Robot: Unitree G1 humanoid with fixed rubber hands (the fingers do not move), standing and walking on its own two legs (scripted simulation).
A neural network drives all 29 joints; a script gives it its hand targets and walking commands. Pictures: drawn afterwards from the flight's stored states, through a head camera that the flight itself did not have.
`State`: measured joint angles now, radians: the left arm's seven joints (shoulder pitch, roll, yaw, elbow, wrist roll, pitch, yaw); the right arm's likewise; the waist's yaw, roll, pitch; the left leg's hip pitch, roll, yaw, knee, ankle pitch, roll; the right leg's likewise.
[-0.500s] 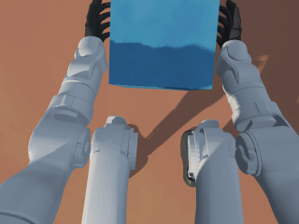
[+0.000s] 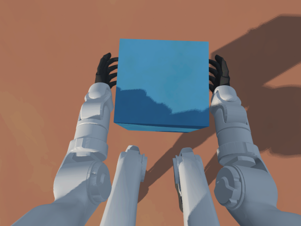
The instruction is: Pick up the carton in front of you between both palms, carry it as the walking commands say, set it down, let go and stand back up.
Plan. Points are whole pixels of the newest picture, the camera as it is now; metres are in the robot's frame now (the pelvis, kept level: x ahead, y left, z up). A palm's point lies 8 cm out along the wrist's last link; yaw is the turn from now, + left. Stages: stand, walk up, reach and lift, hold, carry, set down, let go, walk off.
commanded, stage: reach and lift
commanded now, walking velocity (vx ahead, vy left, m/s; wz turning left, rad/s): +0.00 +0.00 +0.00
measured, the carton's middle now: (160, 95) +0.46 +0.01 -0.13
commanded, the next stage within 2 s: none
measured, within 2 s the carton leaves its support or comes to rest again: neither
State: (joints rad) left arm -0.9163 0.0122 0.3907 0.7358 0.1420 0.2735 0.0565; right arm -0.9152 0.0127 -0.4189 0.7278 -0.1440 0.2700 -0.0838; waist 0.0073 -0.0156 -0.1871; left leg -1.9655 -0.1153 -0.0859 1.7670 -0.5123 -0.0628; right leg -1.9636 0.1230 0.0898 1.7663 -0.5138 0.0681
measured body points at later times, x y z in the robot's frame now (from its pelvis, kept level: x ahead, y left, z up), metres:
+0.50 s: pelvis +0.05 +0.00 +0.14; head +0.19 +0.00 +0.57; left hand +0.44 +0.15 +0.09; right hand +0.44 -0.15 +0.09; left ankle +0.11 +0.13 -0.46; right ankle +0.11 -0.13 -0.46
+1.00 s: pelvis +0.10 +0.00 +0.26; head +0.11 +0.00 +0.71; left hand +0.41 +0.15 +0.25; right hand +0.41 -0.15 +0.25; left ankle +0.11 +0.13 -0.46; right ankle +0.11 -0.13 -0.46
